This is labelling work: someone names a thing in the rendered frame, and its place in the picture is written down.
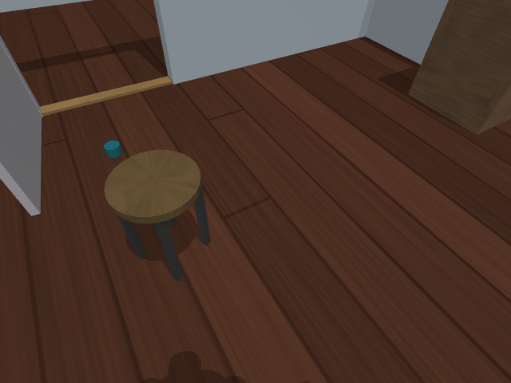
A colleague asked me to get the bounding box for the stool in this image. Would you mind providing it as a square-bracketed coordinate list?
[104, 150, 211, 282]

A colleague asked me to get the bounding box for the tin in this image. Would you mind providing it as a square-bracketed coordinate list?
[104, 140, 122, 158]

